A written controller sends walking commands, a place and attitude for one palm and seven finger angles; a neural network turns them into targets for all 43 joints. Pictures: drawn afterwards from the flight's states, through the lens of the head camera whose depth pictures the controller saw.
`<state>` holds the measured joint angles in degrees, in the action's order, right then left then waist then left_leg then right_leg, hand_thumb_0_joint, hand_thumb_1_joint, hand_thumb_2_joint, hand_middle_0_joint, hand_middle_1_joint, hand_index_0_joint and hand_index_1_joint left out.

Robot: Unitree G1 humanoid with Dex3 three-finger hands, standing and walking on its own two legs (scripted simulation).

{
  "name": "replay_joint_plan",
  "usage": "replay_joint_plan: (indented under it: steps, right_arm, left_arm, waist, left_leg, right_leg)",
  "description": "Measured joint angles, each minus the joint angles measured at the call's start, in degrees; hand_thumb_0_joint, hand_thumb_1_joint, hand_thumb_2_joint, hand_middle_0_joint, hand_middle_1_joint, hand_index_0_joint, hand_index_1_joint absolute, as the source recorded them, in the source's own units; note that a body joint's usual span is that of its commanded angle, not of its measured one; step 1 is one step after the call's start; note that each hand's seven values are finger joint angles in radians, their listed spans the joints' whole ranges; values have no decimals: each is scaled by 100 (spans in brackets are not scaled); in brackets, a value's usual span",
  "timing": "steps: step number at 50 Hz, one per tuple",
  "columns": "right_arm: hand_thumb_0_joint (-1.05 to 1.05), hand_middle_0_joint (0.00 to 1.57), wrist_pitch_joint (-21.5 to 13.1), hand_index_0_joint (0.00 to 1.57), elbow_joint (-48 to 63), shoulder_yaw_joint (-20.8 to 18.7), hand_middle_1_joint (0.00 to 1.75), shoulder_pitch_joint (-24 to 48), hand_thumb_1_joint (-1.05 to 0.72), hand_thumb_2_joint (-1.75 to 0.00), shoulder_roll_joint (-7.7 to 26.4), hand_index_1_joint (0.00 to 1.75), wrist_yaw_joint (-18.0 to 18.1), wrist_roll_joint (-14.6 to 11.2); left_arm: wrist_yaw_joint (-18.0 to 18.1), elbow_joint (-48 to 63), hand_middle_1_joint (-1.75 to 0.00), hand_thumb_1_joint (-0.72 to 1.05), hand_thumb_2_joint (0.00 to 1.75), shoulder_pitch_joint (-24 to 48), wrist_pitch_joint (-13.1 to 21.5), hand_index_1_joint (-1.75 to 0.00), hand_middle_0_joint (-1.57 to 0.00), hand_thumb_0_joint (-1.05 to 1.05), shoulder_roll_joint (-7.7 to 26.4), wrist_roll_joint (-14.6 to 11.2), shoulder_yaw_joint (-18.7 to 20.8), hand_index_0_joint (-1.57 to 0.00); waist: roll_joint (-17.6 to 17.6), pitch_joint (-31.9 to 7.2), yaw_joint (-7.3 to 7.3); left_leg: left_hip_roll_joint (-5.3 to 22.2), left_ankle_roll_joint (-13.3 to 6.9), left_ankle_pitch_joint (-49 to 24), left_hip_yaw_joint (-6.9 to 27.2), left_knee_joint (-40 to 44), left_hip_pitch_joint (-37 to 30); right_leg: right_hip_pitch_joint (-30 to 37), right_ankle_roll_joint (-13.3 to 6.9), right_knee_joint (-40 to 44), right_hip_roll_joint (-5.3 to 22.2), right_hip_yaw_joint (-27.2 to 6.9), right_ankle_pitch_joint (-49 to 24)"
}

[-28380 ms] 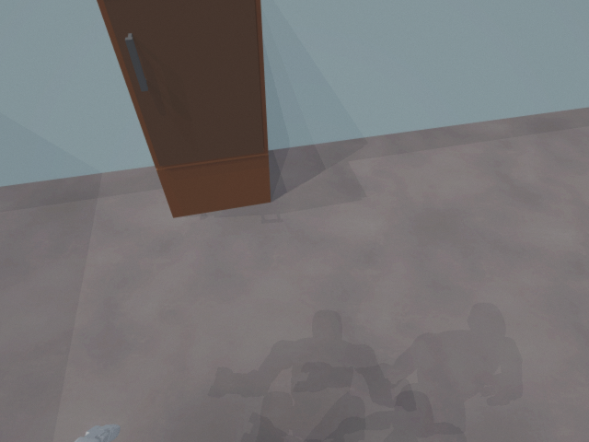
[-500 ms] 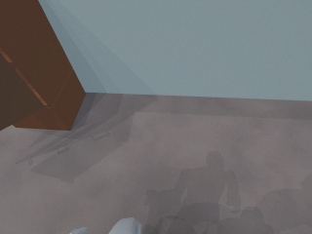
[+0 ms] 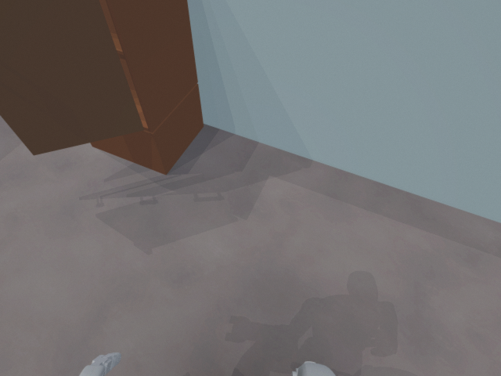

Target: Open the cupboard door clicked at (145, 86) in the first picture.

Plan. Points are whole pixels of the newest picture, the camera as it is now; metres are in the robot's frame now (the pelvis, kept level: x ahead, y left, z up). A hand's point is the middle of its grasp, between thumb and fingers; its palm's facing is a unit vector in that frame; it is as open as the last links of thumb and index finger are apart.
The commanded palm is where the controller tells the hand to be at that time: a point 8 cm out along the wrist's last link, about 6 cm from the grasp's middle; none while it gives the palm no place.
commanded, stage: turn to face it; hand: left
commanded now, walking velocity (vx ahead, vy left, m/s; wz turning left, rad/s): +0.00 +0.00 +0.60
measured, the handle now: out of the picture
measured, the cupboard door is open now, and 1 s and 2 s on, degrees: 45 45 45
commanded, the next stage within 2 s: take the last steps up to it in 0.50 s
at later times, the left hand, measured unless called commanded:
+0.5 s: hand out of the picture +0.00 +0.17 -0.18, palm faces +0.33 -0.92 -0.22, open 7.3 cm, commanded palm none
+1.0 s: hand out of the picture +0.02 +0.17 -0.16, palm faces +0.50 -0.83 -0.24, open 7.3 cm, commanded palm none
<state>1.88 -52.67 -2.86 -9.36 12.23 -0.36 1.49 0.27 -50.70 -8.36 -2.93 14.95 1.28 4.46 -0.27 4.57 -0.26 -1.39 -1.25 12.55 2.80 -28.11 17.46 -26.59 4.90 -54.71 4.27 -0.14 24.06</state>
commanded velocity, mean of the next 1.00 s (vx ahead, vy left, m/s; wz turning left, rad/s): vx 0.13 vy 0.06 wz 0.34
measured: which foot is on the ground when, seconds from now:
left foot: down 0.00-0.12, up 0.14-0.48, down 0.50-0.88, up 0.90-1.00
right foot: up 0.00-0.10, down 0.12-0.50, up 0.52-0.86, down 0.88-1.00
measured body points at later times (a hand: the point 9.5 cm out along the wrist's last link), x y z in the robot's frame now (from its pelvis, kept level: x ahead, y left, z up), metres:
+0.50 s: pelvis +0.02 -0.03 -0.01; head +0.07 +0.00 +0.43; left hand -0.02 +0.22 -0.17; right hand +0.20 -0.25 -0.15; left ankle -0.02 +0.08 -0.74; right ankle +0.00 -0.15 -0.74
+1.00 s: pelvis +0.07 -0.02 +0.00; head +0.10 -0.03 +0.45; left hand -0.01 +0.21 -0.14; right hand +0.21 -0.22 -0.17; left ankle -0.01 +0.09 -0.66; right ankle +0.08 -0.14 -0.74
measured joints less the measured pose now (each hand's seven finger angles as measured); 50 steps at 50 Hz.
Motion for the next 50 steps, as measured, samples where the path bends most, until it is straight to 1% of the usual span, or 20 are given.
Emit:
replay_joint_plan:
  steps: [3, 5, 7, 9, 11, 13, 17, 22, 24, 25, 26, 28, 32, 35, 39, 43, 44, 46, 48, 50]
  right_arm:
    - [0, 20, 52, 21, -38, -40, 30, -83, -91, -90, 16, 30, -12, 9]
    - [0, 20, 96, 21, -59, -82, 30, -139, -91, -90, 41, 30, -14, -12]
    - [0, 20, 146, 21, -95, -151, 30, -158, -91, -90, 115, 30, -20, -60]
    - [1, 20, 214, 21, -152, -219, 30, -131, -91, -90, 218, 30, -33, -51]
    - [1, 20, 264, 20, -199, -263, 30, -103, -91, -90, 290, 30, -63, -34]
    - [1, 20, 285, 20, -214, -273, 30, -80, -91, -90, 306, 30, -95, -36]
    - [1, 20, 288, 20, -227, -232, 30, -28, -91, -90, 250, 30, -117, -56]
    - [1, 19, 233, 20, -256, -138, 30, 180, -91, -90, 176, 30, -100, -76]
    - [1, 19, 162, 20, -218, -93, 30, 275, -91, -90, 142, 30, -91, -79]
    - [1, 19, 101, 20, -179, -71, 30, 305, -91, -90, 141, 30, -93, -70]
    - [1, 19, 32, 20, -159, -65, 30, 356, -91, -90, 95, 30, -81, -51]
    - [0, 19, -42, 20, -99, -11, 30, 414, -91, -90, 5, 30, -46, -40]
    - [0, 20, -84, 20, -51, 83, 30, 390, -91, -90, -83, 30, 81, -13]
    - [0, 20, -124, 20, -96, 123, 30, 303, -91, -90, -107, 30, 102, -8]
    - [0, 20, -153, 21, -197, 128, 30, 65, -91, -90, -125, 30, 53, 6]
    - [0, 20, -101, 21, -330, 81, 30, -229, -91, -90, -95, 30, 8, -12]
    - [0, 20, -87, 21, -357, 59, 30, -332, -91, -90, -95, 30, -3, -41]
    - [0, 20, 12, 21, -495, -4, 30, -423, -91, -90, 13, 30, -33, -29]
    - [1, 20, 103, 20, -615, -62, 30, -475, -91, -90, 102, 30, -84, 13]
    - [1, 20, 136, 20, -668, -98, 30, -453, -91, -90, 145, 30, -137, 34]
  left_arm:
    - [6, 90, -30, 91, 90, 114, 35, -30, -20, 0, -39, -24, -38, -20]
    - [5, 162, -30, 91, 90, 142, 107, -30, -20, 0, -73, -41, -68, -20]
    - [32, 200, -30, 91, 90, 135, 213, -30, -20, 0, -158, -1, -104, -20]
    - [58, 190, -30, 91, 90, 93, 244, -30, -20, 0, -292, 18, -187, -20]
    - [73, 164, -30, 91, 90, -8, 235, -30, -20, 0, -402, 6, -238, -20]
    - [78, 114, -30, 91, 90, -106, 217, -30, -20, 0, -465, 1, -263, -20]
    - [73, 26, -30, 91, 90, -255, 237, -30, -20, 0, -512, 15, -276, -20]
    - [60, -77, -30, 91, 90, -444, 294, -30, -20, 0, -432, 53, -215, -20]
    - [52, -161, -30, 91, 90, -555, 289, -30, -20, 0, -348, 42, -172, -20]
    - [44, -201, -30, 91, 90, -630, 270, -30, -20, 0, -301, 15, -151, -20]
    - [36, -266, -30, 91, 90, -649, 223, -30, -20, 0, -224, -16, -121, -20]
    - [72, -395, -30, 91, 90, -617, 59, -30, -20, 0, -96, -35, -89, -20]
    - [62, -536, -30, 91, 90, -484, -84, -30, -20, 0, -31, -19, -48, -20]
    - [-7, -504, -30, 91, 90, -402, -24, -30, -20, 0, -71, -1, -45, -20]
    - [-98, -443, -30, 91, 90, -346, 70, -30, -20, 0, -177, 20, -71, -20]
    - [-171, -361, -30, 91, 90, -348, 235, -30, -20, 0, -290, 29, -102, -20]
    - [-172, -315, -30, 91, 90, -391, 326, -30, -20, 0, -285, 50, -108, -20]
    - [-117, -348, -30, 91, 90, -417, 434, -30, -20, 0, -429, 56, -140, -20]
    - [-72, -393, -30, 91, 90, -585, 488, -30, -20, 0, -562, 48, -167, -20]
    - [-38, -503, -30, 91, 90, -806, 534, -30, -20, 0, -640, 40, -179, -20]
  waist:
    - [107, -5, -88]
    - [157, -22, -120]
    - [247, -15, -105]
    - [336, 42, -146]
    - [346, 63, -171]
    - [282, 70, -208]
    - [64, 101, -195]
    - [-126, 180, 20]
    - [-195, 176, 80]
    - [-204, 144, 93]
    - [-293, 145, 98]
    - [-397, 157, 146]
    - [-280, 75, 167]
    - [-138, 10, 192]
    - [49, -118, 155]
    - [193, -216, 83]
    - [145, -270, 91]
    - [318, -247, 106]
    - [379, -267, 117]
    - [322, -293, 104]
  left_leg:
    - [-12, 104, 36, 212, -124, 100]
    - [-56, 199, 121, 351, -332, 228]
    - [-106, 265, 672, 433, -932, 484]
    - [-159, 285, 1370, 292, -2196, 875]
    - [-109, 348, 1356, 65, -3271, 1168]
    - [8, 420, 1184, -118, -3775, 1289]
    - [216, 511, 1145, -340, -3292, 1082]
    - [259, 439, 1283, -556, -1785, 473]
    - [201, 366, 921, -654, -999, 134]
    - [192, 262, 432, -696, -580, -52]
    - [127, 97, 337, -707, -591, -37]
    - [69, -76, 539, -688, -749, -8]
    - [95, -83, 474, -533, -419, -151]
    - [99, -96, 300, -435, -108, -275]
    - [91, -69, 244, -310, 73, -393]
    - [36, 1, 486, -193, -264, -333]
    - [-29, -18, 808, -207, -612, -190]
    - [-13, 24, 1440, -102, -1800, 211]
    - [23, 87, 1290, -156, -2849, 636]
    - [142, 175, 829, -257, -3441, 1012]
  right_leg:
    - [378, -30, 905, -145, 23, -2]
    - [777, -65, 1765, -238, 89, -399]
    - [970, -356, 2149, -262, 194, -575]
    - [1057, -506, 2090, -194, 366, -498]
    - [1222, -531, 2240, -109, 505, -510]
    - [1370, -530, 2418, -27, 639, -561]
    - [1564, -519, 2614, 131, 929, -577]
    - [1611, -437, 2412, 278, 1238, -376]
    - [1564, -365, 2159, 348, 1333, -210]
    - [1486, -320, 1925, 378, 1368, -89]
    - [1327, -264, 1529, 440, 1261, 28]
    - [939, -206, 578, 332, 792, 636]
    - [380, -162, -450, 97, 333, 566]
    - [219, -160, -484, 53, 207, 281]
    - [395, -188, 278, 8, 274, 253]
    - [1007, -236, 1787, -124, 474, -78]
    - [1170, -320, 2201, -87, 464, -202]
    - [1218, -464, 2023, -99, 618, -339]
    - [1447, -485, 2161, -43, 730, -332]
    - [1705, -435, 2508, 35, 766, -419]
